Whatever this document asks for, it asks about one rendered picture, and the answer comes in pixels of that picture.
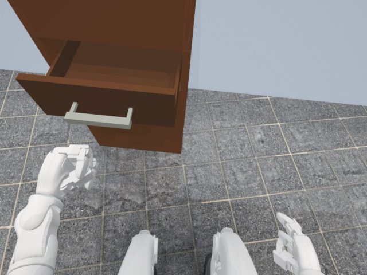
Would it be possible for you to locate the left robot hand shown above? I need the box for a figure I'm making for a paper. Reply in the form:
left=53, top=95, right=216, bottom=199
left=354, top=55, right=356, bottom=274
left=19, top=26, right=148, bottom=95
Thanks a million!
left=36, top=144, right=99, bottom=201

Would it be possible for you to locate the left robot thigh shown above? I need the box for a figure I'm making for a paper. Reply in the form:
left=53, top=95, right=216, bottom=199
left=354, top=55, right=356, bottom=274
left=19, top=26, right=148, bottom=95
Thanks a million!
left=118, top=234, right=158, bottom=275

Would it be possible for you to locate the handle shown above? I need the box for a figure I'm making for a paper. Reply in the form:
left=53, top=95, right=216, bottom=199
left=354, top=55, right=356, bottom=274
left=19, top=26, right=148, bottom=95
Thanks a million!
left=64, top=102, right=133, bottom=129

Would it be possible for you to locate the left robot forearm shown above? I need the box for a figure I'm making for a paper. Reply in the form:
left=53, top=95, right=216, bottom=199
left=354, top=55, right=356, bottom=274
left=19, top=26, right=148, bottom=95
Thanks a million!
left=7, top=194, right=64, bottom=275

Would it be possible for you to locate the right robot thigh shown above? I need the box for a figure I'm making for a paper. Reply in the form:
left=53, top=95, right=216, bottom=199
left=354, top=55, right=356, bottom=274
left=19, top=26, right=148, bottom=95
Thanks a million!
left=212, top=231, right=258, bottom=275

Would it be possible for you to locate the cabinet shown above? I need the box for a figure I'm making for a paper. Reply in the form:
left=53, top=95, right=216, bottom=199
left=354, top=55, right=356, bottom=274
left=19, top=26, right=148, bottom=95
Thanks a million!
left=8, top=0, right=196, bottom=154

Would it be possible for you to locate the drawer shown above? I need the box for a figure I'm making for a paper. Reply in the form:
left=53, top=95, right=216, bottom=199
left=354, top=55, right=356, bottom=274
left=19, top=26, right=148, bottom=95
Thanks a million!
left=16, top=40, right=182, bottom=128

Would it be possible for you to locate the robot thigh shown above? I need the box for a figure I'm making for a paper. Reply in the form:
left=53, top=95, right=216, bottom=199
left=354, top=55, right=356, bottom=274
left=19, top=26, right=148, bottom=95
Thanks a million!
left=212, top=231, right=258, bottom=275
left=118, top=234, right=158, bottom=275

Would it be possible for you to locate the right robot hand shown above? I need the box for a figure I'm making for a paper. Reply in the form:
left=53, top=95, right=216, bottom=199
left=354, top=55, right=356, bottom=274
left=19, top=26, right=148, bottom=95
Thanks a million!
left=273, top=212, right=321, bottom=275

